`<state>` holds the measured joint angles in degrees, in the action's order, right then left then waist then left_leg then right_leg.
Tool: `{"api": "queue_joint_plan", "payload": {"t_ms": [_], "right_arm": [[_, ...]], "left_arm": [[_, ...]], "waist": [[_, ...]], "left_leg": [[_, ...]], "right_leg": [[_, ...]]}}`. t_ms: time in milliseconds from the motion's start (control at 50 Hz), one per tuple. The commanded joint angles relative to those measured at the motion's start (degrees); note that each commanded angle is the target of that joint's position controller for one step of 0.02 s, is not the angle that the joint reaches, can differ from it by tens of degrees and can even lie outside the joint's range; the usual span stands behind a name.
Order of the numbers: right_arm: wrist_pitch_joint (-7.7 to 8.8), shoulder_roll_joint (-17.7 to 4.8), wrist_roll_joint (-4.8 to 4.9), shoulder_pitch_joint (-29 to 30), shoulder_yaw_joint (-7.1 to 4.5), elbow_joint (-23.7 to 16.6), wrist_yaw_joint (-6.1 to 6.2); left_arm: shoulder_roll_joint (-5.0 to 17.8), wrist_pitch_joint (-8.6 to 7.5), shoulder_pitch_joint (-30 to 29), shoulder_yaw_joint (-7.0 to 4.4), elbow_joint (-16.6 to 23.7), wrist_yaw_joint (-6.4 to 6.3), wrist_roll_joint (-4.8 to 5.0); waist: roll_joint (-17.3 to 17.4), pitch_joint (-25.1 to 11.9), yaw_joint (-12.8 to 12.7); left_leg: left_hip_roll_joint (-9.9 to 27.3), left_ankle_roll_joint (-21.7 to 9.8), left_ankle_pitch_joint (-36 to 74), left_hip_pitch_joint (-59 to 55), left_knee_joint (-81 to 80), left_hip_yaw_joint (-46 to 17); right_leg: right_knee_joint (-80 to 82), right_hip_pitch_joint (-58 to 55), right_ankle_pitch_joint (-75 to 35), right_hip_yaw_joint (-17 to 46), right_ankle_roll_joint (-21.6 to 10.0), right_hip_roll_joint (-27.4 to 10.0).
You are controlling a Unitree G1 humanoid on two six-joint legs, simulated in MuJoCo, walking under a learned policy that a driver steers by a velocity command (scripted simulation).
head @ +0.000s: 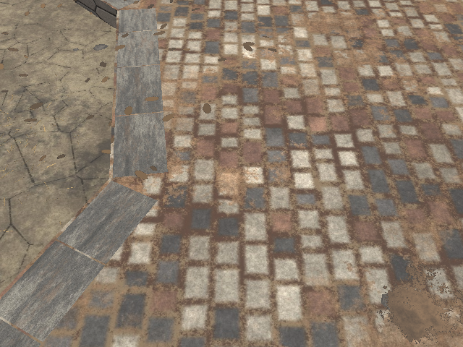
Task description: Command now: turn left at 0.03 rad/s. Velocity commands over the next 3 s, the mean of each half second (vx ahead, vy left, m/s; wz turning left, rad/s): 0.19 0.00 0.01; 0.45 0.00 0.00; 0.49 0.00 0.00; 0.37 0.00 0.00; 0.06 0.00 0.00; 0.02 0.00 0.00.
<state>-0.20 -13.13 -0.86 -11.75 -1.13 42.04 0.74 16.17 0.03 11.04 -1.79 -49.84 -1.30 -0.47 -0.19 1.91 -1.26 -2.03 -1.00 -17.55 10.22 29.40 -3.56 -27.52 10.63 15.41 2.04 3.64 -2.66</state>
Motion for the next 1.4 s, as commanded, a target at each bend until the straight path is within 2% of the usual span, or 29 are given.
{"api": "queue_joint_plan", "payload": {"t_ms": [20, 120, 180, 220, 280, 340, 360, 380, 400, 420, 460, 500, 620, 740, 780, 820, 840, 860, 880, 900, 940, 960, 1020, 1100, 1240, 1320, 1360, 1380, 1400], "right_arm": [[0.85, -7.27, 0.1, 0.28, -1.98, -2.38, 0.16], [0.94, -7.03, 0.24, -0.23, -1.98, -0.05, 0.18], [0.31, -9.47, 0.91, -2.43, -2.9, 1.62, 0.62], [0.56, -11.98, 1.28, -5.05, -3.58, 2.29, 0.65], [2.15, -11.31, 1.82, -4.47, -3.54, 2.64, 0.78], [1.93, -9.69, 2.39, 2.54, -3.06, 0.74, 0.62], [2.26, -6.0, 1.53, 3.69, -1.99, -0.14, 0.42], [3.21, -4.8, 1.73, 4.64, -1.76, -3.18, 0.78], [4.09, -8.28, 2.92, 3.2, -2.71, -2.63, 0.89], [4.82, -8.81, 3.62, 1.31, -2.89, -1.63, 0.35], [5.66, -8.75, 2.73, 1.79, -3.16, -0.58, -0.3], [5.71, -7.85, 1.92, 3.41, -3.3, -0.7, -1.24], [5.4, -3.15, 2.0, 13.53, -1.46, -4.35, -2.41], [6.16, -5.28, 2.56, 19.73, -1.5, -6.93, -3.76], [6.23, -7.68, 2.32, 15.93, -2.5, -6.14, -3.71], [5.75, -11.63, 2.42, 0.08, -4.7, -1.42, -2.74], [5.26, -15.11, 1.63, -10.52, -5.61, 0.96, -1.92], [5.29, -17.42, 1.06, -12.66, -5.79, 2.45, -2.51], [5.41, -11.48, 1.64, -10.68, -4.36, 2.54, -2.52], [5.54, -9.69, 1.8, -5.48, -3.74, 2.2, -2.3], [6.17, -7.72, 0.89, 0.9, -3.13, 1.7, -2.7], [6.54, -7.25, 0.16, 2.0, -2.96, 1.91, -2.71], [7.34, -7.15, 1.04, 1.68, -2.9, 3.66, -2.85], [7.07, -10.04, 1.13, -1.9, -3.41, 5.68, -1.61], [5.48, -12.08, 2.24, -9.92, -3.54, 9.66, -0.89], [3.91, -13.45, 2.11, -9.2, -4.02, 10.26, -0.49], [3.41, -11.26, 1.17, -8.31, -2.92, 9.14, -0.36], [4.42, -4.72, 0.87, -14.87, -0.81, 7.79, -0.86], [5.75, -5.51, 1.39, -14.68, -0.75, 8.87, -1.17]], "left_arm": [[6.13, -0.54, -0.08, -1.33, 1.59, -0.49, 0.1], [6.27, -0.37, 0.64, -1.36, -0.53, -0.92, 0.19], [5.25, -0.35, 0.85, -1.22, -1.49, -1.12, 0.8], [4.4, -1.68, -2.21, -0.97, 0.52, -0.83, 1.36], [4.69, -4.54, -2.04, -1.17, 1.28, 0.73, 2.62], [4.91, -5.92, 10.39, -1.95, -5.04, 2.02, 1.88], [7.3, -5.94, 16.83, -2.68, -6.9, 1.95, 1.24], [14.78, -6.26, 21.38, -4.28, -7.08, 2.51, 1.12], [11.5, -6.74, 17.97, -3.07, -5.93, 2.73, 0.47], [8.38, -7.02, 14.0, -2.23, -4.57, 2.46, 0.82], [6.96, -6.8, 11.18, -1.67, -3.37, 2.41, 0.96], [4.26, -6.09, 12.92, -0.62, -3.75, 2.36, 0.51], [6.77, -4.62, 15.46, -0.63, -4.0, 0.6, 0.43], [7.9, -4.28, 17.9, -1.36, -5.17, 0.21, 1.48], [9.26, -3.84, 16.62, -2.0, -4.65, 0.14, 1.17], [9.3, -2.8, 15.15, -2.05, -3.8, 0.06, 0.48], [7.15, -2.82, 15.76, -1.14, -2.25, -0.04, -0.62], [-2.04, -3.97, 24.25, 1.2, -2.08, 0.77, 0.0], [4.73, -5.49, 18.97, -0.3, -2.1, 1.25, 1.82], [7.71, -6.39, 12.47, -1.34, 0.4, 1.49, 3.47], [6.86, -6.79, 7.5, -1.69, 1.26, 0.78, 2.28], [5.77, -6.22, 9.88, -1.7, 1.06, 0.83, 2.02], [3.52, -4.39, 10.09, -1.45, 1.34, 0.71, 1.44], [3.5, -4.38, 0.28, -1.22, 5.35, 0.74, 0.44], [3.05, -5.58, -12.66, -0.45, 10.02, 2.56, 1.42], [5.92, -6.0, -9.43, -1.48, 10.6, 3.45, 1.43], [10.94, -5.9, 7.65, -3.98, 6.02, 2.74, 1.06], [17.11, -5.5, 14.56, -5.54, 4.73, 2.49, -0.05], [13.25, -5.19, 16.27, -4.55, 4.16, 2.76, 0.6]], "waist": [[1.33, -1.92, 0.27], [1.09, -1.96, 0.23], [4.89, -0.51, 1.59], [10.54, 4.6, 3.41], [11.9, 7.23, 2.23], [6.38, 2.16, -4.34], [-1.91, -0.52, -6.2], [-17.57, -1.34, -6.79], [-11.98, 1.13, -4.82], [-8.01, 4.84, -2.75], [-5.05, 5.48, -1.82], [-5.94, 3.41, -2.04], [-4.49, 4.56, -3.81], [-5.17, 6.62, -2.79], [-6.51, 2.18, 0.57], [-6.77, -8.35, 8.75], [-0.68, -16.67, 11.73], [15.71, -25.38, 5.8], [10.58, -20.35, 8.12], [8.32, -10.05, 6.78], [0.18, -2.62, 3.07], [3.34, -3.48, 0.66], [3.34, -1.36, -1.06], [2.18, 2.03, 1.32], [2.23, 2.89, 5.89], [4.3, -0.34, 2.2], [2.15, -12.22, -5.61], [-10.61, -21.65, -4.47], [-14.39, -24.97, -5.2]], "left_leg": [[4.81, -1.62, 14.39, 0.7, -6.23, -4.93], [4.19, -1.46, 15.03, 0.55, -6.2, -4.09], [5.1, -4.42, -14.06, 1.44, -10.47, -7.56], [12.76, -9.62, -29.81, 3.01, -17.57, -19.55], [17.74, -12.46, -24.16, 2.18, -19.28, -25.06], [9.52, -6.97, -10.59, 11.76, -10.62, -11.25], [4.28, -3.51, -5.84, 17.76, 3.52, -3.78], [-2.53, 0.12, -11.47, 28.54, 20.46, 2.66], [-0.12, -0.19, -16.06, 33.21, 30.96, -2.54], [2.81, -1.34, -10.36, 36.51, 34.6, -4.06], [6.2, -2.31, -0.65, 38.52, 33.43, -1.64], [7.39, -1.67, 5.01, 35.24, 30.17, 0.71], [5.43, 1.84, 16.58, 29.15, 11.51, 5.75], [3.67, -1.13, 19.32, 24.51, 0.37, 5.06], [1.49, -3.29, 15.97, 18.04, 0.2, 6.04], [-0.49, -6.66, 16.02, -3.06, -0.44, 7.45], [10.42, -10.19, 13.57, -22.33, 2.2, -5.27], [24.25, -19.91, -3.35, -37.43, -6.32, -35.76], [22.67, -17.86, -10.16, -32.53, -12.95, -40.07], [20.96, -15.3, -6.88, -23.61, -14.45, -30.43], [16.06, -12.58, 8.29, -8.04, -17.71, -17.67], [15.26, -13.04, 11.45, -4.57, -19.12, -14.63], [13.74, -13.99, 13.45, 1.92, -22.99, -9.1], [12.35, -13.42, 15.39, 1.99, -25.07, -4.55], [13.98, -10.69, 16.95, -7.45, -21.45, -1.66], [16.29, -8.34, 30.6, -14.38, -13.04, -2.22], [10.84, -5.28, 35.82, -6.18, 8.62, 2.18], [2.32, -0.85, 14.78, 17.21, 31.55, 5.86], [-1.36, -0.59, -15.12, 27.0, 41.16, -1.38]], "right_leg": [[2.27, -0.85, -9.85, 0.1, -0.1, -0.52], [2.4, -1.27, -10.26, 0.03, -0.13, -0.52], [-3.98, 3.94, 7.01, -4.96, -0.96, 3.63], [-11.94, 12.74, 11.25, -5.2, -2.53, 3.81], [-14.73, 17.13, 14.83, -0.95, -7.01, -0.11], [1.33, -7.52, -1.81, -4.03, -7.91, 2.98], [6.06, -15.57, 2.23, 6.57, -8.97, -3.93], [16.15, -20.2, 11.28, 31.75, -16.55, -16.78], [18.61, -17.7, 15.92, 38.68, -20.06, -20.39], [18.33, -16.65, 15.9, 33.21, -18.89, -18.77], [18.79, -17.34, 7.0, 22.85, -15.37, -14.52], [18.7, -16.91, -8.11, 14.02, -13.16, -10.76], [21.24, -10.24, -21.38, 3.6, -13.1, -7.22], [20.06, -14.46, -25.91, 2.4, -13.03, -11.25], [13.42, -17.96, -43.55, 1.61, -11.83, -11.99], [-5.56, -13.86, -55.87, -0.89, -9.57, -8.95], [-23.2, 0.42, -37.31, -1.57, -8.37, -6.08], [-42.98, 20.54, 13.17, 0.79, -5.2, 6.29], [-49.36, 26.58, 16.52, 7.02, -6.21, 4.2], [-49.57, 30.19, 11.64, 5.2, -6.89, 1.3], [-43.64, 25.61, 2.86, 3.25, -6.84, -3.49], [-42.37, 22.03, 0.85, 3.9, -6.47, -5.03], [-37.04, 20.61, 0.0, 2.7, -4.76, -6.57], [-22.6, 26.31, -12.11, 1.41, -2.56, -6.87], [-4.08, 24.46, -20.42, -0.76, -3.71, -2.87], [-0.82, 18.2, -11.32, -2.04, -6.98, -0.37], [-1.4, -7.1, -12.74, -0.98, -11.06, -1.64], [-0.06, -31.02, -5.33, 23.31, -19.83, -16.38], [9.24, -34.55, 1.96, 40.0, -22.66, -20.29]]}}
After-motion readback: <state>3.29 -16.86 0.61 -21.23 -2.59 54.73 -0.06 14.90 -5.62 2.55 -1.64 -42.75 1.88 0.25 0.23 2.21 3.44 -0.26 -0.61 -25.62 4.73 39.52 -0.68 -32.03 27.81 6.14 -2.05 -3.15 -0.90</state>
